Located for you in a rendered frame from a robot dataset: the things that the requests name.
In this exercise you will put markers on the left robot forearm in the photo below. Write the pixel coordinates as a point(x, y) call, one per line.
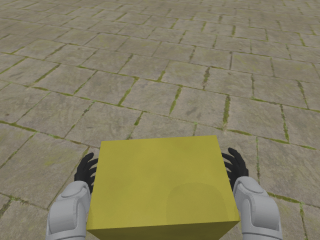
point(66, 219)

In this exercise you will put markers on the carton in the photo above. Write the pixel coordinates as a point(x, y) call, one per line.
point(173, 188)

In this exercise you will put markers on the right robot hand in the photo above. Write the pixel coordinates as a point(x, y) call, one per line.
point(237, 168)

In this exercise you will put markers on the right robot forearm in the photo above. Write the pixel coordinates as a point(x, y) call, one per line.
point(260, 217)

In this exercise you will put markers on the left robot hand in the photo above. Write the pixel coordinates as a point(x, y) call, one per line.
point(84, 172)

